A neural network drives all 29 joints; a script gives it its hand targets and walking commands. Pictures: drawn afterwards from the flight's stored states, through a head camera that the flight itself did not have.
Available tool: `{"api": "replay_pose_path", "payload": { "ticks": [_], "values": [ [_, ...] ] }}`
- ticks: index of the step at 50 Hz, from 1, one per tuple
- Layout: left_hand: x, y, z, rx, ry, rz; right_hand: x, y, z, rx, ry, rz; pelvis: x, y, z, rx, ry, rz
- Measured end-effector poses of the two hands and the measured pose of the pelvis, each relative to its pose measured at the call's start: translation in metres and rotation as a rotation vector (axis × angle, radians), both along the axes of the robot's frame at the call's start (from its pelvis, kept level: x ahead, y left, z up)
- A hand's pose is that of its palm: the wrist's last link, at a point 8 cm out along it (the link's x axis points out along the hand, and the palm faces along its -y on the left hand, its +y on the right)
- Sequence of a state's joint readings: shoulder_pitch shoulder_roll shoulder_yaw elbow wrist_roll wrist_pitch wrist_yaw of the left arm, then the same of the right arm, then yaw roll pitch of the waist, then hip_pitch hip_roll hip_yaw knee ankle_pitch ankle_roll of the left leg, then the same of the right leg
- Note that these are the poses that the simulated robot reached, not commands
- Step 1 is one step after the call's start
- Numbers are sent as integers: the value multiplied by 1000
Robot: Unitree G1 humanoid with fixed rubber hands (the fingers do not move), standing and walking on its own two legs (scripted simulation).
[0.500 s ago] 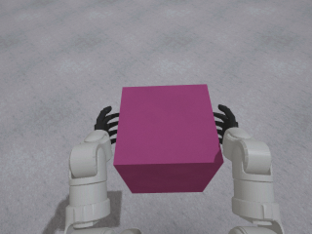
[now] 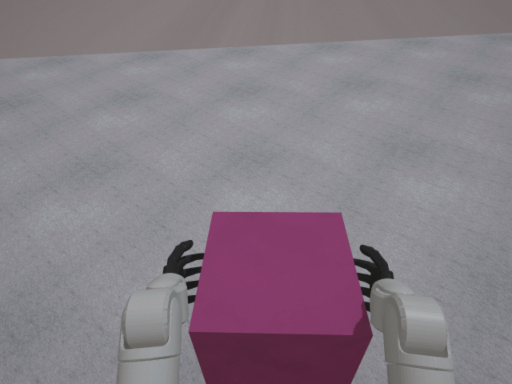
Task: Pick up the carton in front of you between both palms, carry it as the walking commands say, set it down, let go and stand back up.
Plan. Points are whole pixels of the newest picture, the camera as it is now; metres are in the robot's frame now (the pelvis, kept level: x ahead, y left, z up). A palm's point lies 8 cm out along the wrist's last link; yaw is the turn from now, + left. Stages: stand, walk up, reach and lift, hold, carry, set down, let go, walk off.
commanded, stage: carry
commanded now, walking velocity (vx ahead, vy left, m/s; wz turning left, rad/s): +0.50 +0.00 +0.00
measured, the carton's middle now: (276, 309) +0.26 -0.01 -0.01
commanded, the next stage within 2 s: none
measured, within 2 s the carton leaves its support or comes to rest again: neither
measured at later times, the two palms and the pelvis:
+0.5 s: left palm (208, 159) +0.55 +0.12 +0.09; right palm (344, 154) +0.57 -0.18 +0.07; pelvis +0.30 -0.05 -0.01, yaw +6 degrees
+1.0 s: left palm (213, 92) +0.86 +0.13 +0.09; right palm (316, 89) +0.87 -0.17 +0.08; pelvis +0.61 -0.03 -0.01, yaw +2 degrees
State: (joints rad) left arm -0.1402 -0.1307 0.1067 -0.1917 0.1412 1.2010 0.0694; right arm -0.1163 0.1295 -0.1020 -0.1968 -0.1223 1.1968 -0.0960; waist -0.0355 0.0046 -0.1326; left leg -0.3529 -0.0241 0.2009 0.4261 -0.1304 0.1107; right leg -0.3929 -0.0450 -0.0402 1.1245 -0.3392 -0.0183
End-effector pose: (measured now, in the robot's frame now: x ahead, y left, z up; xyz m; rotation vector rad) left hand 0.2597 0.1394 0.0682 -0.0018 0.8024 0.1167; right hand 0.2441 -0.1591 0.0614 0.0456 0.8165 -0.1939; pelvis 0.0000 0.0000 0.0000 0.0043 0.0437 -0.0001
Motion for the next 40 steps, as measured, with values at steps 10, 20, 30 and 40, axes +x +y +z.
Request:
{"api": "replay_pose_path", "payload": {
  "ticks": [10, 20, 30, 40],
  "values": [
    [96, 15, 34, -12, -105, 56, 114, 15, 38, -14, -105, 57, 102, 0, 17, -25, 11, 27],
    [228, -9, 35, 11, -151, 105, 260, -9, 32, 26, -151, 92, 239, -32, -4, -7, 2, 74],
    [327, -29, 16, 36, -11, 166, 377, -27, 6, 51, -11, 151, 346, -65, 9, 27, 18, 104],
    [450, -36, 50, 32, -124, 121, 487, -36, 40, 49, -125, 108, 460, -62, 19, 41, 29, 80]
  ]
}}
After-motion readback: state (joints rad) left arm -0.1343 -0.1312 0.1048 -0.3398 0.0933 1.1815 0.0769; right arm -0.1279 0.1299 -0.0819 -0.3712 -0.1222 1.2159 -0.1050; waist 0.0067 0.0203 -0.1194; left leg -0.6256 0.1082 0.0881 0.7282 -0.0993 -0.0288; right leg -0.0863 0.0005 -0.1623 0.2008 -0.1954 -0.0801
